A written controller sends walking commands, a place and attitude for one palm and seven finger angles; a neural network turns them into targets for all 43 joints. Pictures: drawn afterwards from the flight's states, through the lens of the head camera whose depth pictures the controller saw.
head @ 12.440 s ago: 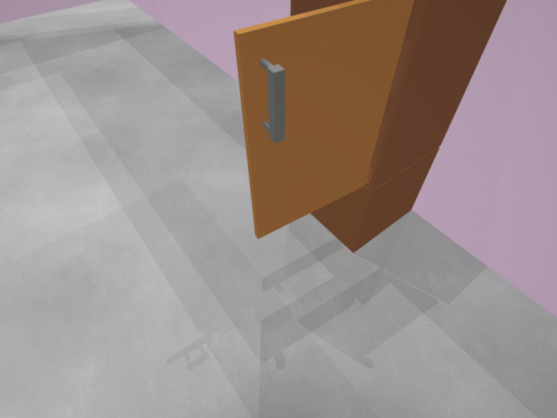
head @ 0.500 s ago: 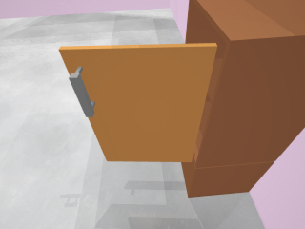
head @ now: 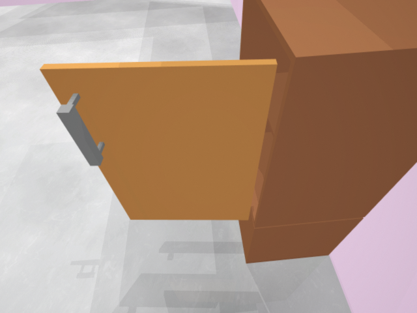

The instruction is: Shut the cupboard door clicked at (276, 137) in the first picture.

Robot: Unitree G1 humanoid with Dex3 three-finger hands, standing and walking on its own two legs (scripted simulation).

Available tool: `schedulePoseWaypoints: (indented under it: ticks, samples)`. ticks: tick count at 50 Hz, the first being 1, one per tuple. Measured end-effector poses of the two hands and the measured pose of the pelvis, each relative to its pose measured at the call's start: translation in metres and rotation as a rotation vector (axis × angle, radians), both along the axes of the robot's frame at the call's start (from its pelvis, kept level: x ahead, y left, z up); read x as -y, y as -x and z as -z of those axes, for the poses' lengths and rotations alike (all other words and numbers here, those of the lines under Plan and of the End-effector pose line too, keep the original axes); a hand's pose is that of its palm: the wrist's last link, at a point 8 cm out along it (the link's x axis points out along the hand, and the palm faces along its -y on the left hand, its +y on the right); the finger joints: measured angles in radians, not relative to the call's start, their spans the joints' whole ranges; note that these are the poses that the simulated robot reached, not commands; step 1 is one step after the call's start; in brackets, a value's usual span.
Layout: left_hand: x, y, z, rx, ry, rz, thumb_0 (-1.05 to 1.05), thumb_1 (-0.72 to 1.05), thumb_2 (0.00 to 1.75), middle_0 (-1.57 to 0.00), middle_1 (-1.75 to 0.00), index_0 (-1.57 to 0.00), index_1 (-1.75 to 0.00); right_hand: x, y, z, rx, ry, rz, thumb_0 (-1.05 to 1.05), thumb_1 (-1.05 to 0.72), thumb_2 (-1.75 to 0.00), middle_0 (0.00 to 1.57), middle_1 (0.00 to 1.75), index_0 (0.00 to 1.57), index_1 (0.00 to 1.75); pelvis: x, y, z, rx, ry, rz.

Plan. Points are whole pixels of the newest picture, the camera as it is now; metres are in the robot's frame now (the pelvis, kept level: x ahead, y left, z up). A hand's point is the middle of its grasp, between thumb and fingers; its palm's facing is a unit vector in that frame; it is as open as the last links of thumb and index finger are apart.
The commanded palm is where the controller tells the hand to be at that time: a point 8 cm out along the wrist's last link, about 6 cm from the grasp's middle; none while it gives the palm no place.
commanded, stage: look again from close up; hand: left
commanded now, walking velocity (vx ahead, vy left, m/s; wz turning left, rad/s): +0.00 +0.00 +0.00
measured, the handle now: (86, 131) +0.44 +0.28 +0.12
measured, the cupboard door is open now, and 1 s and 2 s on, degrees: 84 84 84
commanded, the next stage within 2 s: shuffle to correct the standing spot in 0.20 s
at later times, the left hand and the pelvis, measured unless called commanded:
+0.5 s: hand out of the picture +0.04 +0.16 -0.17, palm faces +0.05 -0.97 -0.24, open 7.3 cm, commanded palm none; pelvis +0.02 -0.02 +0.00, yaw +1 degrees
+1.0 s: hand out of the picture +0.03 +0.29 -0.17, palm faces +0.07 -0.96 -0.28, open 7.4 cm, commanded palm none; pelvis -0.01 +0.08 -0.01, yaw +2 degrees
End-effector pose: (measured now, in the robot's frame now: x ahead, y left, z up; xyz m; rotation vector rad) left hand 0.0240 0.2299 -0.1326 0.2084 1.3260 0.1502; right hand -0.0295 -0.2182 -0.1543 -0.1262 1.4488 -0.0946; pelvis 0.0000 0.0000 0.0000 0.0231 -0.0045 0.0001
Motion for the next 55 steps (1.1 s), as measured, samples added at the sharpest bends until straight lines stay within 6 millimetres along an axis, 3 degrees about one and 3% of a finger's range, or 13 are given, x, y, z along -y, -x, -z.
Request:
schedulePoseWaypoints:
  ticks: [6, 12, 23, 31, 39, 46, 51, 55]
  samples:
    - [0.009, -0.020, 0.000, 0.025, -0.003, 0.006, 0.01, 0.93, 0.90, -0.20, -0.30, -0.20, -0.30, 0.000, -0.009, 0.002, -0.007, -0.017, 0.008, 0.00, -0.91, -0.90, 0.20, 0.30, 0.20, 0.30, 0.009, -0.009, 0.000, -0.001, 0.002, -0.002]
    - [0.017, -0.025, 0.000, 0.025, -0.005, -0.006, 0.00, 0.93, 0.90, -0.20, -0.30, -0.20, -0.30, 0.003, -0.022, 0.002, 0.006, -0.024, 0.007, 0.00, -0.91, -0.90, 0.20, 0.30, 0.20, 0.30, 0.017, -0.015, 0.000, -0.004, 0.004, -0.004]
    - [0.021, -0.010, 0.003, -0.011, -0.004, -0.048, 0.00, 0.92, 0.90, -0.20, -0.30, -0.20, -0.30, 0.018, -0.040, 0.000, 0.017, 0.011, 0.000, 0.00, -0.91, -0.90, 0.20, 0.30, 0.20, 0.30, 0.021, -0.018, 0.001, -0.014, 0.018, -0.011]
    - [0.003, 0.009, 0.004, -0.020, -0.001, -0.087, 0.00, 0.91, 0.90, -0.21, -0.30, -0.21, -0.30, 0.017, -0.043, -0.009, 0.016, 0.052, -0.023, 0.00, -0.91, -0.90, 0.20, 0.30, 0.19, 0.30, 0.005, -0.006, -0.002, -0.012, -0.001, -0.018]
    - [-0.050, 0.023, 0.005, -0.027, -0.018, -0.097, 0.00, 0.90, 0.90, -0.21, -0.30, -0.21, -0.30, -0.010, -0.046, -0.013, 0.077, 0.063, -0.021, 0.00, -0.91, -0.90, 0.20, 0.30, 0.19, 0.30, -0.033, 0.006, 0.000, 0.002, -0.023, -0.019]
    - [-0.102, 0.011, 0.011, -0.001, -0.053, -0.092, 0.00, 0.91, 0.90, -0.20, -0.30, -0.20, -0.30, -0.057, -0.026, -0.005, 0.064, 0.058, -0.024, 0.00, -0.91, -0.90, 0.20, 0.30, 0.19, 0.30, -0.071, 0.012, 0.010, -0.001, -0.013, -0.024]
    - [-0.105, 0.000, 0.005, 0.024, -0.035, -0.068, 0.00, 0.91, 0.90, -0.20, -0.30, -0.20, -0.29, -0.090, -0.022, -0.002, 0.043, 0.003, -0.030, 0.00, -0.91, -0.90, 0.20, 0.30, 0.20, 0.30, -0.080, 0.009, 0.005, -0.019, -0.007, -0.030]
    - [-0.091, -0.004, 0.009, 0.016, -0.006, -0.049, 0.00, 0.91, 0.90, -0.20, -0.30, -0.20, -0.29, -0.090, -0.017, 0.004, 0.016, 0.002, -0.008, 0.02, -0.94, -0.90, 0.21, 0.30, 0.20, 0.30, -0.081, 0.007, 0.008, -0.029, -0.016, -0.024]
